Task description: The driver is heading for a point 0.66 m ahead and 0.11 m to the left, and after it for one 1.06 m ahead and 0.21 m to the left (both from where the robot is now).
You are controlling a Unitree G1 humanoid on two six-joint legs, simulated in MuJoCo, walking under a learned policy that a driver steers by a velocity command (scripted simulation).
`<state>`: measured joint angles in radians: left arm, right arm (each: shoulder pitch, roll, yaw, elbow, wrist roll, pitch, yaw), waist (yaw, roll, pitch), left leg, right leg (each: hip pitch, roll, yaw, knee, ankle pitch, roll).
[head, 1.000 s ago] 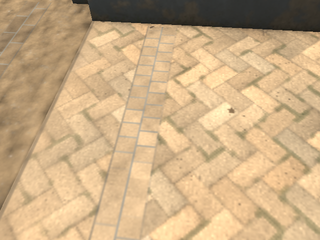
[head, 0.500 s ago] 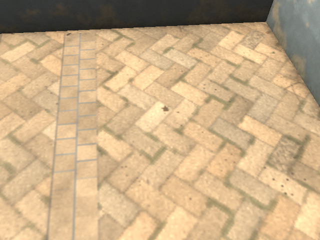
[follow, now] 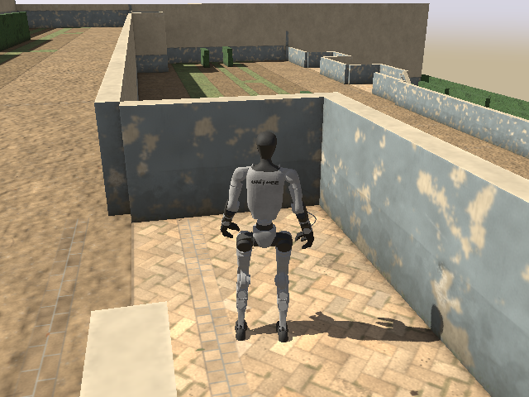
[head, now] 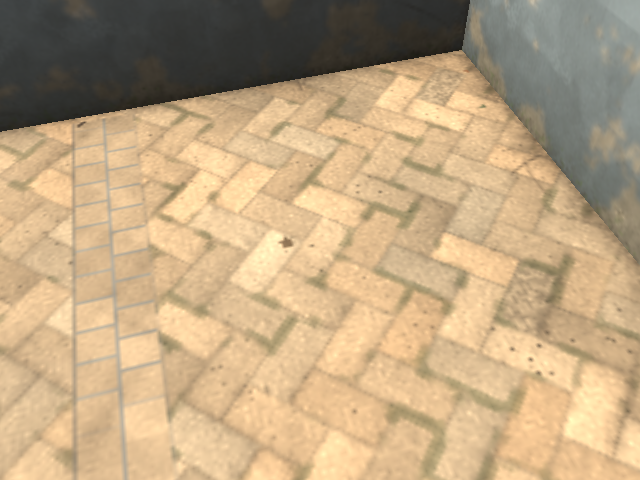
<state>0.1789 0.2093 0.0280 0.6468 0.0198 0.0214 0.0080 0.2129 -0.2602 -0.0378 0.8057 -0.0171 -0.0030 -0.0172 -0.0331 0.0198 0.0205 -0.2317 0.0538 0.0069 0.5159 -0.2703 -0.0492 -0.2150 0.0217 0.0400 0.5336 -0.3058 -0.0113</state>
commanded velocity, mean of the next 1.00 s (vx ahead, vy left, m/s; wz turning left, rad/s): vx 0.40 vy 0.00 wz -0.01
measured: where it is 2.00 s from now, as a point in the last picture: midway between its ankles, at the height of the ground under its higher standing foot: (267, 306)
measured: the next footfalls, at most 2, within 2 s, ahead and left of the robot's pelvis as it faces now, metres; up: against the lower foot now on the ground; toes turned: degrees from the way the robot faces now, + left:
left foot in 0.24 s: +0.09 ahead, +0.13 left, +0.00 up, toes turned +1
right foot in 0.76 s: +0.46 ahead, -0.07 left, +0.00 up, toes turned -1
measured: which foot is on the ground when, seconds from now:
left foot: down 0.00-0.00, up 0.02-0.22, down 0.24-0.78, up 0.80-1.00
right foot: down 0.00-0.24, up 0.26-0.74, down 0.76-1.00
